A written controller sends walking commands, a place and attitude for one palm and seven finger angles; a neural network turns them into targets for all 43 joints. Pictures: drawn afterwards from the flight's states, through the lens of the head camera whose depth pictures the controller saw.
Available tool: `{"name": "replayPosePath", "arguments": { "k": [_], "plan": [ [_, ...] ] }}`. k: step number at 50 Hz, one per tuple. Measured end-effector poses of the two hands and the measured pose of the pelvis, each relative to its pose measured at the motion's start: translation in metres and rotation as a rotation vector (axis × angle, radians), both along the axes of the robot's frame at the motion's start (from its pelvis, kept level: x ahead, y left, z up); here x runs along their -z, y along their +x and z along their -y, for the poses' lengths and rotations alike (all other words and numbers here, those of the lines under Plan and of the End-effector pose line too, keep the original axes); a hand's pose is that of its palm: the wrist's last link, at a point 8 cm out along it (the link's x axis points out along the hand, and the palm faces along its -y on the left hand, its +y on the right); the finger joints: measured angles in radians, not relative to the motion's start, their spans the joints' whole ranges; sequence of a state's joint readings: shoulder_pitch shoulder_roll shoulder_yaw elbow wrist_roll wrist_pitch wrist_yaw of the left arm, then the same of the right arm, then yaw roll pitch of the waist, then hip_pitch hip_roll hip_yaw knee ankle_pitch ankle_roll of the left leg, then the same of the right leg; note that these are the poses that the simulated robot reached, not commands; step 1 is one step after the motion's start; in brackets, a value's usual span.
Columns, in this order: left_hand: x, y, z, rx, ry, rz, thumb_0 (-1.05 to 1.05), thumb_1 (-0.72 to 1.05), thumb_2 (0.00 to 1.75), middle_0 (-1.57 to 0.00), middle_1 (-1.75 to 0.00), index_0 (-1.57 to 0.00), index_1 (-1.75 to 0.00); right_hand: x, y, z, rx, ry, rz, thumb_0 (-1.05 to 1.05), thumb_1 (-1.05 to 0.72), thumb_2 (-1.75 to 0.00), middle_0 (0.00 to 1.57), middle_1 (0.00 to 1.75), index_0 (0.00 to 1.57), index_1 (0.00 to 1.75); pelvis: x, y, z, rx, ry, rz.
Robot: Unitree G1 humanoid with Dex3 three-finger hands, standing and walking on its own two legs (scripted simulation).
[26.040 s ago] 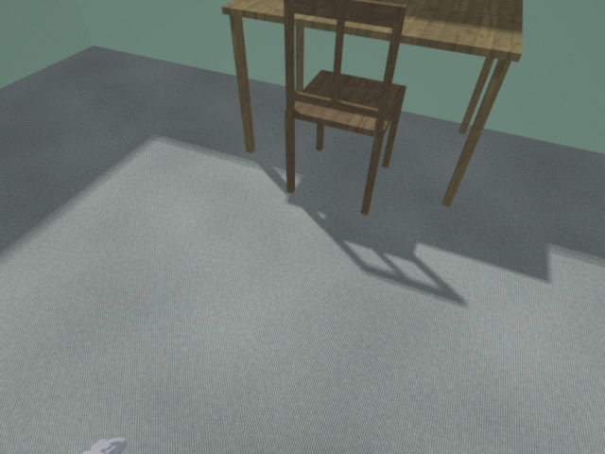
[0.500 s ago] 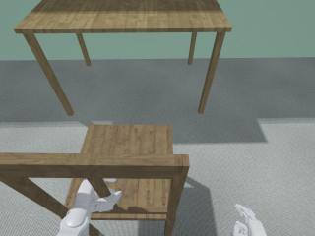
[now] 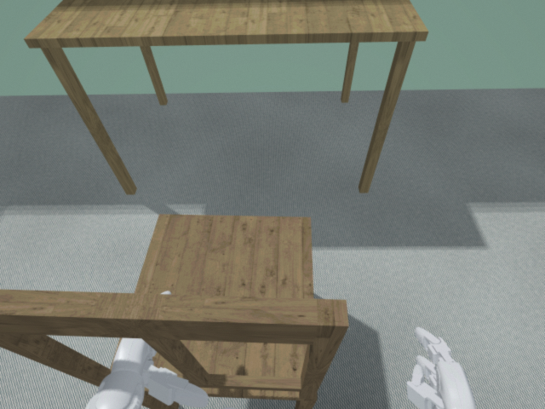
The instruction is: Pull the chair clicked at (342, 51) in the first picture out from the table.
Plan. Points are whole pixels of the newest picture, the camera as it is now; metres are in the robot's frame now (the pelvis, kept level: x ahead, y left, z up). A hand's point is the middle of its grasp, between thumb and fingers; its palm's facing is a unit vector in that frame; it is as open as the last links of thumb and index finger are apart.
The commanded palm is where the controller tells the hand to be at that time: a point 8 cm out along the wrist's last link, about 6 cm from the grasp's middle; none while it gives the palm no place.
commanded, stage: open the thumb and straighten the fingers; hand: left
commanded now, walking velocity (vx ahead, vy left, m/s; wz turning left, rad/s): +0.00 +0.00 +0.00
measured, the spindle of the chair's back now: (182, 359) +0.21 +0.15 -0.04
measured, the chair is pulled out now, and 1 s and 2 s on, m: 0.68 0.68 0.67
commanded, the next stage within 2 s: draw the fingers out of the gap in 0.04 s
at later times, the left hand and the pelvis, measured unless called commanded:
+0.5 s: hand out of the picture +0.14 +0.15 -0.04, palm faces +0.03 -0.99 -0.16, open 17.5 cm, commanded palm +0.12 +0.20 -0.01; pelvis -0.01 -0.01 -0.01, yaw +1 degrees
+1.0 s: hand out of the picture +0.08 +0.15 -0.03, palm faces +0.05 -0.98 -0.17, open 17.5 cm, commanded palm +0.04 +0.20 -0.01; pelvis -0.02 +0.00 -0.02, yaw +1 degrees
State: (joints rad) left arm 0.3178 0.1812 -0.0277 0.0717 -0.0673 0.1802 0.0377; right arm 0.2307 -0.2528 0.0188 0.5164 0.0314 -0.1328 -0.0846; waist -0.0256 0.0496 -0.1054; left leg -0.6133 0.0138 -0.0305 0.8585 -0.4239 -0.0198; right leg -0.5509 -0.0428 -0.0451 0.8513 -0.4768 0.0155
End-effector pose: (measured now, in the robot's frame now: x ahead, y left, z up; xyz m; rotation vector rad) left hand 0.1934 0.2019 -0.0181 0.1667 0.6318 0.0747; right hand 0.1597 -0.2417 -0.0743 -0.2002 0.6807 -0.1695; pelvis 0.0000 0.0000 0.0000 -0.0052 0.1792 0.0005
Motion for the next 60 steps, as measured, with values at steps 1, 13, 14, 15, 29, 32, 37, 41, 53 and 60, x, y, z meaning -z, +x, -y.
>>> {"name": "replayPosePath", "arguments": {
  "k": [1, 13, 14, 15, 29, 32, 37, 41, 53, 60],
  "plan": [
    [-0.002, -0.001, -0.001, -0.003, -0.002, 0.003, -0.01, -0.53, 0.20, -0.09, -0.25, -0.08, -0.24, 0.000, 0.002, 0.000, 0.001, 0.000, 0.003, 0.01, -0.91, -0.90, 0.21, 0.30, 0.21, 0.30, 0.000, 0.001, 0.000, -0.001, -0.001, -0.002],
    [-0.001, -0.022, -0.003, -0.013, -0.002, -0.010, -0.01, -0.54, 0.20, -0.01, -0.02, -0.01, -0.02, 0.005, 0.001, 0.008, 0.022, -0.022, -0.007, 0.01, -0.91, -0.90, 0.21, 0.30, 0.21, 0.30, 0.007, 0.002, 0.006, -0.011, -0.005, -0.009],
    [-0.003, -0.025, -0.004, -0.016, 0.002, -0.006, -0.01, -0.54, 0.20, -0.01, -0.02, -0.01, -0.02, 0.005, 0.000, 0.009, 0.028, -0.021, -0.006, 0.01, -0.91, -0.90, 0.21, 0.30, 0.21, 0.30, 0.007, 0.002, 0.006, -0.011, -0.005, -0.008],
    [-0.005, -0.028, -0.005, -0.018, 0.006, -0.003, -0.01, -0.54, 0.20, -0.01, -0.02, -0.01, -0.01, 0.005, -0.001, 0.009, 0.034, -0.019, -0.003, 0.01, -0.91, -0.90, 0.21, 0.30, 0.21, 0.30, 0.007, 0.001, 0.006, -0.012, -0.006, -0.007],
    [-0.002, -0.083, 0.002, -0.028, -0.010, -0.028, -0.01, -0.54, 0.20, -0.01, 0.00, -0.01, 0.00, 0.004, -0.005, 0.002, 0.030, -0.014, 0.060, 0.01, -0.91, -0.90, 0.21, 0.30, 0.21, 0.30, 0.014, -0.013, 0.007, -0.019, -0.013, 0.001],
    [-0.005, -0.090, -0.001, -0.033, 0.003, -0.010, -0.01, -0.54, 0.20, -0.01, 0.00, -0.01, 0.00, 0.004, -0.005, 0.000, 0.027, -0.009, 0.073, 0.01, -0.91, -0.90, 0.21, 0.30, 0.21, 0.30, 0.016, -0.016, 0.007, -0.023, -0.016, 0.003],
    [-0.008, -0.102, 0.001, -0.025, -0.007, -0.008, -0.01, -0.54, 0.20, 0.00, 0.00, 0.00, 0.00, 0.004, -0.006, -0.003, 0.028, 0.003, 0.102, 0.01, -0.91, -0.90, 0.21, 0.30, 0.21, 0.30, 0.018, -0.021, 0.006, -0.023, -0.020, 0.006],
    [-0.006, -0.112, 0.003, -0.020, -0.018, -0.027, -0.01, -0.54, 0.20, 0.00, 0.00, 0.00, 0.00, 0.004, -0.006, -0.004, 0.034, 0.007, 0.116, 0.01, -0.91, -0.90, 0.21, 0.30, 0.21, 0.30, 0.020, -0.023, 0.006, -0.020, -0.021, 0.005],
    [-0.008, -0.137, 0.004, -0.051, -0.044, -0.026, -0.01, -0.54, 0.20, 0.00, 0.00, 0.00, 0.00, 0.006, -0.004, -0.005, 0.046, 0.005, 0.134, 0.01, -0.91, -0.90, 0.21, 0.30, 0.21, 0.30, 0.026, -0.024, 0.004, -0.020, -0.029, -0.004],
    [-0.040, -0.124, -0.008, -0.084, -0.086, 0.260, -0.01, -0.54, 0.20, -0.01, 0.00, -0.01, 0.00, 0.014, -0.006, -0.007, 0.046, 0.004, 0.121, 0.01, -0.91, -0.90, 0.21, 0.30, 0.21, 0.30, 0.031, -0.027, 0.005, -0.024, -0.038, -0.006]
  ]
}}
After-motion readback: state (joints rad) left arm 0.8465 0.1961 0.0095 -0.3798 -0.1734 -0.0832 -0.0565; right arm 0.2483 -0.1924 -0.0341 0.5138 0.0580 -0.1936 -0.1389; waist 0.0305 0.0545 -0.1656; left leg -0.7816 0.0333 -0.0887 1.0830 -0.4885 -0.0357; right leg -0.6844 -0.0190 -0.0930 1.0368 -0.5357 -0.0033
